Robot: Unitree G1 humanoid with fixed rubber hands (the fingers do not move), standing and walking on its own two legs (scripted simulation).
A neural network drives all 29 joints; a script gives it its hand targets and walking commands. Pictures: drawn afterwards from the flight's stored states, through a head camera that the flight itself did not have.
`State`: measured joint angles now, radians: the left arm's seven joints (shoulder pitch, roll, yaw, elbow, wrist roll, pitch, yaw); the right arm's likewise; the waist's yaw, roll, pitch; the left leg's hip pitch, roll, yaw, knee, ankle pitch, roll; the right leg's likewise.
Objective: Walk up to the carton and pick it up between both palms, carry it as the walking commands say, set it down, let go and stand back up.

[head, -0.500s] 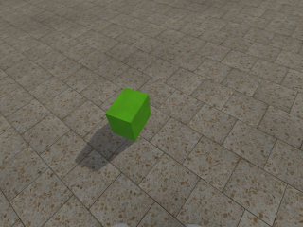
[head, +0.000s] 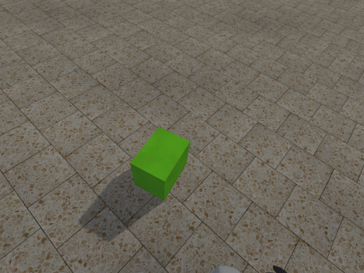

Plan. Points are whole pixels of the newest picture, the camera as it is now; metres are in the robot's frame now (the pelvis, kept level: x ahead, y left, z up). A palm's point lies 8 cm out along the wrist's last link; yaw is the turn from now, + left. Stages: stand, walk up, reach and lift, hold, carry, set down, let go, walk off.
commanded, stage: walk up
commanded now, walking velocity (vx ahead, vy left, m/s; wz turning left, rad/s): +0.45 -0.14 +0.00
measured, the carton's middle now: (161, 163) +0.73 +0.08 -0.65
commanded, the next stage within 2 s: none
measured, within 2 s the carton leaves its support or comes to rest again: neither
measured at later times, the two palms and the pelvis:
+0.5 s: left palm (102, 224) +0.24 +0.20 -0.11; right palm (298, 270) +0.15 -0.30 -0.16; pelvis +0.18 -0.06 +0.00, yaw +0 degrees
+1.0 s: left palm (92, 234) +0.22 +0.23 -0.15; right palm (259, 201) +0.31 -0.22 -0.12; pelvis +0.24 +0.01 +0.00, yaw +0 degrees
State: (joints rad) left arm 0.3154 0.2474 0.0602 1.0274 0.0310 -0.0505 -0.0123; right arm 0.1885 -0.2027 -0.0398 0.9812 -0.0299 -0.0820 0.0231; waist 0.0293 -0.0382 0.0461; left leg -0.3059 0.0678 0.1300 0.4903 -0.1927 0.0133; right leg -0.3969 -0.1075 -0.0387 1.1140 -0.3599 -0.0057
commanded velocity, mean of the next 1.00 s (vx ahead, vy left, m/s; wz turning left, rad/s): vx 0.19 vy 0.04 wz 0.00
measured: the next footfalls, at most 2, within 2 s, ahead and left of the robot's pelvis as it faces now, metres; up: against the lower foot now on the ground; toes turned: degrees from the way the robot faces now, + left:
right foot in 0.34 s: +0.29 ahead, -0.13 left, +0.00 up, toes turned -3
left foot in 0.84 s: +0.33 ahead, +0.12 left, +0.00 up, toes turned +5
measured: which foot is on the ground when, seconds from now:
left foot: down 0.00-0.36, up 0.38-0.82, down 0.84-1.00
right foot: up 0.00-0.32, down 0.34-1.00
